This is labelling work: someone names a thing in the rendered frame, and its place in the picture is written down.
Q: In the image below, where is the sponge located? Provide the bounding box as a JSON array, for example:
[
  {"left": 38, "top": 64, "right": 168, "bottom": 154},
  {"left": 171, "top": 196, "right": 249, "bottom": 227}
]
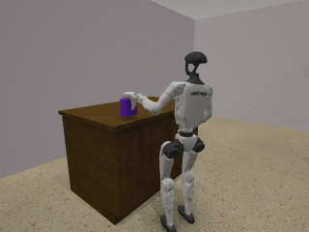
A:
[{"left": 120, "top": 98, "right": 137, "bottom": 117}]

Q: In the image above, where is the robot left shin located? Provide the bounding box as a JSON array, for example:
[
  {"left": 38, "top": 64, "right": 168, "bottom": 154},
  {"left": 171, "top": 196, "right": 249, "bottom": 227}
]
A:
[{"left": 160, "top": 180, "right": 174, "bottom": 227}]

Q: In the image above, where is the left robot forearm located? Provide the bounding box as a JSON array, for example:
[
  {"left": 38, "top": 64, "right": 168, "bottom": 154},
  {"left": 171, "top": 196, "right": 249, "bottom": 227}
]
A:
[{"left": 131, "top": 93, "right": 156, "bottom": 111}]

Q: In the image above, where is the robot right upper arm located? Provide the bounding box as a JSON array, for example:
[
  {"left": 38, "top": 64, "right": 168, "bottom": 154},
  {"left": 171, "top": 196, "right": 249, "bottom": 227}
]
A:
[{"left": 202, "top": 84, "right": 213, "bottom": 120}]

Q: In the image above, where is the left robot hand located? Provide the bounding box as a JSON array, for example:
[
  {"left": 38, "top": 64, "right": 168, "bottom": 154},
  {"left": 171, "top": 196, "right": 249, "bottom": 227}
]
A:
[{"left": 119, "top": 92, "right": 137, "bottom": 110}]

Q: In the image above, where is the robot left upper arm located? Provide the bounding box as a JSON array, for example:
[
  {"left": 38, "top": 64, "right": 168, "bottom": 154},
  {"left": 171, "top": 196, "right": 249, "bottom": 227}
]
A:
[{"left": 149, "top": 81, "right": 185, "bottom": 116}]

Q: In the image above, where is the right robot forearm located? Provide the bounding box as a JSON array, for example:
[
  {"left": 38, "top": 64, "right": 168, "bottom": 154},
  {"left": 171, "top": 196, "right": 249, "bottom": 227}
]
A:
[{"left": 192, "top": 119, "right": 208, "bottom": 130}]

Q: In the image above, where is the table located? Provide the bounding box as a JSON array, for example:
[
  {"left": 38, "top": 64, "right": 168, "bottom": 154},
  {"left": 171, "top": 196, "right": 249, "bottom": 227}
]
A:
[{"left": 58, "top": 97, "right": 198, "bottom": 225}]

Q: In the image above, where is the right robot foot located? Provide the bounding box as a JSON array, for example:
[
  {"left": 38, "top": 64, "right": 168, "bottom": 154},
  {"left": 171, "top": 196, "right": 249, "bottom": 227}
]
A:
[{"left": 178, "top": 205, "right": 195, "bottom": 224}]

